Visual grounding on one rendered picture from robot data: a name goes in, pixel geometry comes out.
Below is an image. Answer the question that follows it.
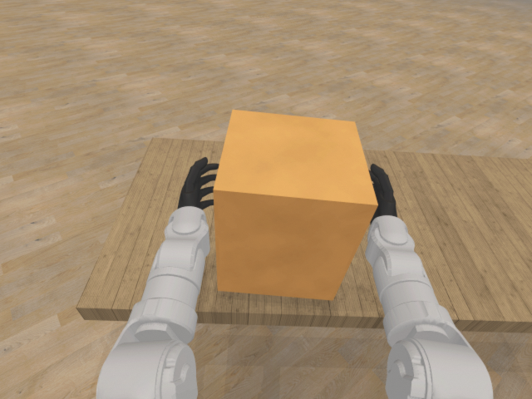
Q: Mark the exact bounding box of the robot right forearm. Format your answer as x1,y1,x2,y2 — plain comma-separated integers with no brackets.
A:
365,215,493,399

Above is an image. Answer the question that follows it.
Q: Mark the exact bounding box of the carton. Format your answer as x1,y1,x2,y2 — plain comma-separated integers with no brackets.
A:
213,110,378,301

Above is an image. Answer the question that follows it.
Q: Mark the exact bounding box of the table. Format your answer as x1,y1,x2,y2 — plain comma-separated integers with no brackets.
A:
76,137,532,333

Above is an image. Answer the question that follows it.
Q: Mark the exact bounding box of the right robot upper arm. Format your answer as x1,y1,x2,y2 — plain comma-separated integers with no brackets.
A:
385,337,492,399

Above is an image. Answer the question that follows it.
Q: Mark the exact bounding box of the left robot upper arm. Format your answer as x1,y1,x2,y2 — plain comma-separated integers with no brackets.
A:
97,339,198,399

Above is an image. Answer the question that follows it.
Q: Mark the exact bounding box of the robot left forearm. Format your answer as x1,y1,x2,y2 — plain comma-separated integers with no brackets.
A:
96,206,210,399

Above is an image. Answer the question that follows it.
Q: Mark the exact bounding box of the robot left hand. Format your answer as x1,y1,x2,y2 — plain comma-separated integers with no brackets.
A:
178,157,219,210

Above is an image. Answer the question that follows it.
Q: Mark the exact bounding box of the robot right hand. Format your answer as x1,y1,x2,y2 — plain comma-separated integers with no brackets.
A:
369,164,397,224

